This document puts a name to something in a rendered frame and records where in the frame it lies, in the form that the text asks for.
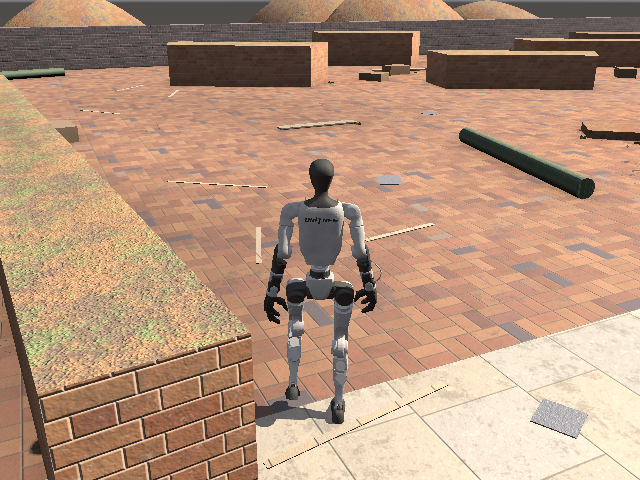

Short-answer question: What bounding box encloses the robot left thigh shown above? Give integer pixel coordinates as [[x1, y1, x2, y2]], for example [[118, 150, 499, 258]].
[[286, 278, 306, 337]]

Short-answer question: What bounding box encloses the robot thigh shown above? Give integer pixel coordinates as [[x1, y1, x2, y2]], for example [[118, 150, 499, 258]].
[[286, 278, 306, 337], [331, 281, 354, 358]]

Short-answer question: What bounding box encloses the robot left upper arm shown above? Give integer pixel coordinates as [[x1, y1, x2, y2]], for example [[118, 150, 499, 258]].
[[277, 202, 301, 259]]

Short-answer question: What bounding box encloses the robot left forearm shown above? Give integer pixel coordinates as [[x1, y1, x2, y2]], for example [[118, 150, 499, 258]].
[[266, 244, 287, 297]]

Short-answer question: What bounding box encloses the robot left hand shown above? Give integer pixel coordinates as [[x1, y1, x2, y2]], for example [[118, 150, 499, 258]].
[[264, 294, 288, 324]]

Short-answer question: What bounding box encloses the robot right forearm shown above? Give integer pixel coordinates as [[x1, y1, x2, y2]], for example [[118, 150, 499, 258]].
[[356, 244, 376, 291]]

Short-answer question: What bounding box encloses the robot right upper arm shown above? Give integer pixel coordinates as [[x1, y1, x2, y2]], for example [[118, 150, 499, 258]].
[[342, 202, 367, 259]]

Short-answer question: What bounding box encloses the robot right hand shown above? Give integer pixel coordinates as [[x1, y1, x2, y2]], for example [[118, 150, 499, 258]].
[[354, 287, 377, 313]]

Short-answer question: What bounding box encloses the robot right thigh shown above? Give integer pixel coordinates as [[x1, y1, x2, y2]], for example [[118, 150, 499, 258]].
[[331, 281, 354, 358]]

